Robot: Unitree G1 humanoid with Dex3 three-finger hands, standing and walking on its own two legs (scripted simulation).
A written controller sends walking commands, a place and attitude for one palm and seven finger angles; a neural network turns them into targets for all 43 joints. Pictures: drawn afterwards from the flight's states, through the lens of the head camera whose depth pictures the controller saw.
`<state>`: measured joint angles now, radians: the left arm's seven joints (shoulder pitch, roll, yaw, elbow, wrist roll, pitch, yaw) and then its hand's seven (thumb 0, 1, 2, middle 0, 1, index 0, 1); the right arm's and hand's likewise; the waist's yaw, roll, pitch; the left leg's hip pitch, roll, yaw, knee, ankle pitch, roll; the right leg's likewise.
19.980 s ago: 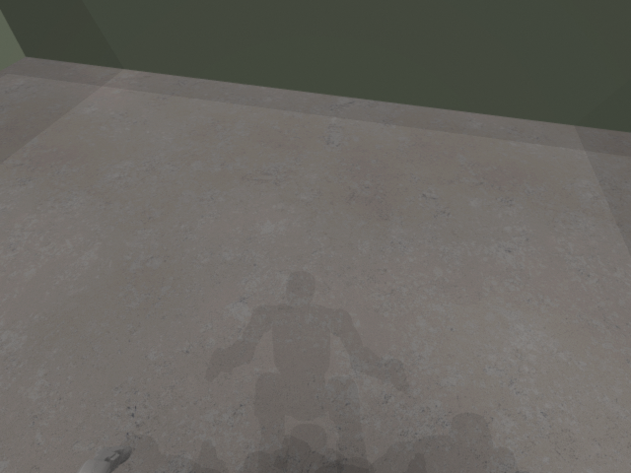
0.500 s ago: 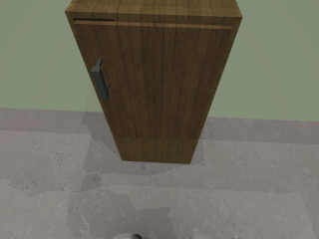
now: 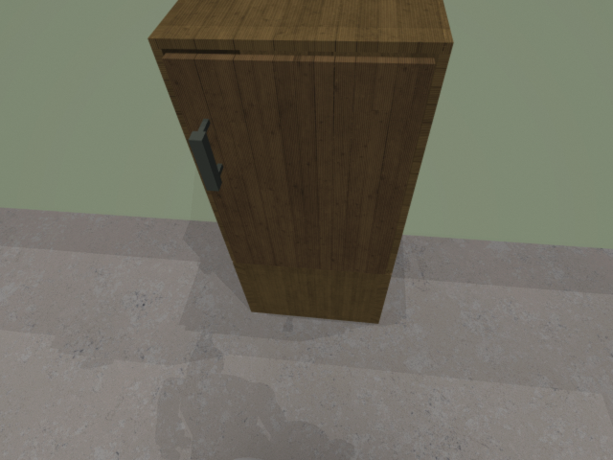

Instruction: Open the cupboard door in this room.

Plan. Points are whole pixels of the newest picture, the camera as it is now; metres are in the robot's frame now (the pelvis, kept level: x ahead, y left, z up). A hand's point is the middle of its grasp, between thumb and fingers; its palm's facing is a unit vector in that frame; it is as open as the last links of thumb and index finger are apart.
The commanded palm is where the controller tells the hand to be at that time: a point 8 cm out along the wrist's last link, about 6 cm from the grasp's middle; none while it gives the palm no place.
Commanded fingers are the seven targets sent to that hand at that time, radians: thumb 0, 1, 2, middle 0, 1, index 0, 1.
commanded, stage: come to a stop and stand still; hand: left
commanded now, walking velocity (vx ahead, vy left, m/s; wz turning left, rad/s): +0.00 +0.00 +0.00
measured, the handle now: (209, 155) +0.60 +0.24 +0.02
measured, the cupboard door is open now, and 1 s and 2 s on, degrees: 0 0 0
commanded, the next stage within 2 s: look again from close up in 0.42 s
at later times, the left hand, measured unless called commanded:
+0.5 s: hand out of the picture +0.00 +0.21 -0.18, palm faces +0.00 -0.98 -0.19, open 7.4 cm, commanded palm none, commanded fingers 0.00 0.90 0.90 -0.20 -0.30 -0.20 -0.30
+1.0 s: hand out of the picture +0.02 +0.26 -0.16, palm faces +0.00 -0.96 -0.29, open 7.4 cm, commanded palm none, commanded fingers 0.00 0.90 0.90 -0.20 -0.30 -0.20 -0.30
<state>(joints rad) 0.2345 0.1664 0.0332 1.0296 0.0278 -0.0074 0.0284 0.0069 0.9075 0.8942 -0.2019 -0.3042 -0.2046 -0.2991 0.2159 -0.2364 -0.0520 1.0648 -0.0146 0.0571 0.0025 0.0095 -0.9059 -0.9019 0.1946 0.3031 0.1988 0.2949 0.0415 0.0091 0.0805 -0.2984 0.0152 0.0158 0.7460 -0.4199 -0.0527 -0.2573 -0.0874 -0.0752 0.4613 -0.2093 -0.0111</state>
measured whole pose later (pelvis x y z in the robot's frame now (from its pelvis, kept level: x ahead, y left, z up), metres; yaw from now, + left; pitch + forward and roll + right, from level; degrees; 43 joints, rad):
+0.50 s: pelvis -0.01 +0.04 +0.00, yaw -2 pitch -2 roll +0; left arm 0.25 0.15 -0.01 1.14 0.01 0.00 0.03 0.01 0.92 0.89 -0.20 -0.30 -0.20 -0.30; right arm 0.21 -0.17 -0.01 1.12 -0.01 -0.01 -0.02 0.00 -0.93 -0.90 0.20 0.30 0.20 0.30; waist 0.01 0.00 0.05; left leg -0.13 0.01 0.07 0.41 -0.25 0.01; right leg -0.18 -0.04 -0.05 0.44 -0.23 0.01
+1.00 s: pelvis -0.06 +0.04 -0.01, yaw -1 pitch -4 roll +0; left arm 0.23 0.27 0.01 0.98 0.02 0.00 0.01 0.01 0.90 0.89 -0.20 -0.30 -0.20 -0.30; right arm 0.25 -0.26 -0.01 0.99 -0.03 -0.01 0.00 0.01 -0.90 -0.90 0.20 0.30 0.20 0.30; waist -0.01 0.00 0.00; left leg -0.19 0.01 0.06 0.50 -0.24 0.01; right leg -0.23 -0.04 -0.06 0.49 -0.19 0.00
